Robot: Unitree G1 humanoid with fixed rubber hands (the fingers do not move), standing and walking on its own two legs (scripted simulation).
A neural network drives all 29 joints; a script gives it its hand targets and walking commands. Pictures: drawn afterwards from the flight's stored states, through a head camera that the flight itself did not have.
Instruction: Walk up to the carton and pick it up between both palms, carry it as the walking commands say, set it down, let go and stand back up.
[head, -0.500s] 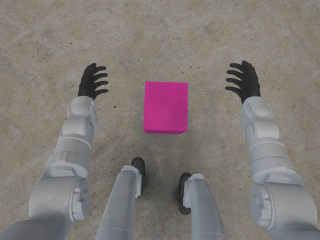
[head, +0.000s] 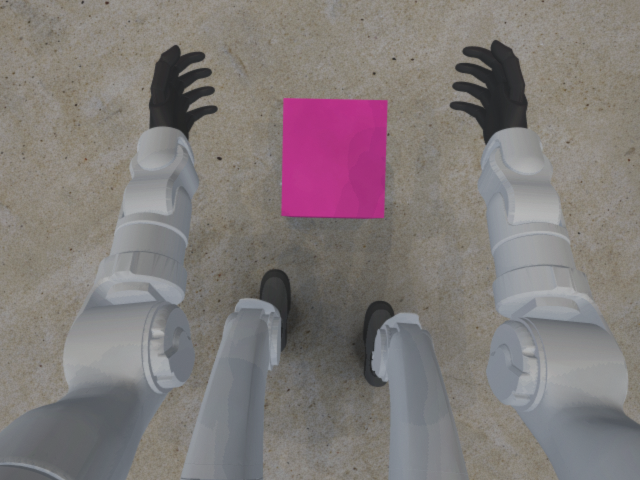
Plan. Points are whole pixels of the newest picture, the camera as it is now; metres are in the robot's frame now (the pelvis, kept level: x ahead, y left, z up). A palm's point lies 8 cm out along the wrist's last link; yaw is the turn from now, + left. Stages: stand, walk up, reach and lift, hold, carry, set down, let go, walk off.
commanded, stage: reach and lift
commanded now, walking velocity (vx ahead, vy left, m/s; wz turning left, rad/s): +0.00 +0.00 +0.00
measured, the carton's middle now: (331, 168) +0.48 +0.00 -0.50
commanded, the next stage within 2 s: none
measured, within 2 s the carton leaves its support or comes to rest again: neither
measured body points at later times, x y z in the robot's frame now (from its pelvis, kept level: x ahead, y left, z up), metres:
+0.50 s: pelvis -0.04 +0.00 -0.14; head +0.31 +0.01 +0.14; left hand +0.49 +0.18 -0.31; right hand +0.51 -0.16 -0.29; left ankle +0.11 +0.12 -0.60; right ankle +0.04 -0.13 -0.60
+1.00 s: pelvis -0.05 +0.00 -0.22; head +0.33 +0.01 +0.00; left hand +0.49 +0.18 -0.43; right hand +0.50 -0.15 -0.42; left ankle +0.11 +0.12 -0.60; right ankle +0.04 -0.13 -0.60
